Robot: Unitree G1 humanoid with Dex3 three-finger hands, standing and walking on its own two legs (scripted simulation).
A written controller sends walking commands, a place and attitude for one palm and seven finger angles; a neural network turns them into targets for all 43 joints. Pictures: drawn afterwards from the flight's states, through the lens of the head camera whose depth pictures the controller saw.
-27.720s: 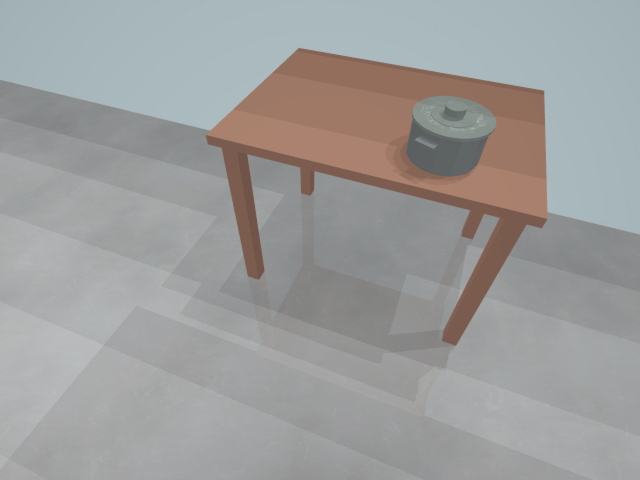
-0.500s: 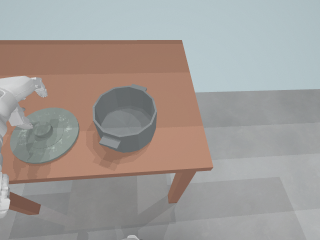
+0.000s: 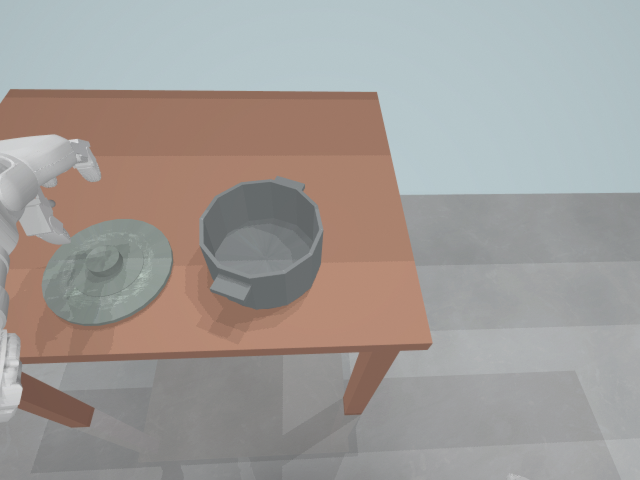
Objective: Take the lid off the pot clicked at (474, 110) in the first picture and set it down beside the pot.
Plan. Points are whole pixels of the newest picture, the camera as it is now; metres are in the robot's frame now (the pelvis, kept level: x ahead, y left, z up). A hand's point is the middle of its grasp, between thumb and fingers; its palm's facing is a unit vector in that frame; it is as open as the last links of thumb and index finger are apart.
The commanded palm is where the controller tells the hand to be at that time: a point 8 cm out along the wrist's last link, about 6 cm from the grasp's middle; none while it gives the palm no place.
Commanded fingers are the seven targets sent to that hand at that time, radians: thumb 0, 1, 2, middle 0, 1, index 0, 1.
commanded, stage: draw the hand back to the body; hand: left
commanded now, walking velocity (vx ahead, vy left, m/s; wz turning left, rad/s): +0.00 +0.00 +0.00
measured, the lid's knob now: (104, 261) +0.44 +0.35 -0.07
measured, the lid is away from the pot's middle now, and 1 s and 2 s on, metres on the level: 0.25 0.25 0.25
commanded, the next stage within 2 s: none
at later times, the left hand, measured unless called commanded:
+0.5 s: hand (54, 223) +0.38 +0.32 +0.10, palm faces -0.35 -0.09 -0.93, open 11.0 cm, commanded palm +0.37 +0.31 +0.16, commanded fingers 0.00 -0.02 0.66 -0.35 -0.85 -0.35 -0.85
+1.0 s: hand (99, 208) +0.37 +0.25 +0.14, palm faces +0.44 -0.84 -0.33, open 10.1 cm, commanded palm +0.31 +0.28 +0.17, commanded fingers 0.00 0.42 0.78 -0.28 -0.59 -0.28 -0.59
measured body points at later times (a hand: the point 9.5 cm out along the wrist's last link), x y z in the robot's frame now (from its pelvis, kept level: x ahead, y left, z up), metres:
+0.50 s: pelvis +0.00 -0.01 +0.00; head +0.04 -0.01 +0.45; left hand +0.40 +0.33 +0.15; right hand +0.11 -0.27 -0.12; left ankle +0.03 +0.06 -0.73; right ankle -0.02 -0.17 -0.73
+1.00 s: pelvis +0.03 -0.05 +0.01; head +0.04 -0.06 +0.46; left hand +0.34 +0.29 +0.16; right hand +0.17 -0.30 -0.09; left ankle +0.03 +0.06 -0.73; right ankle -0.02 -0.17 -0.73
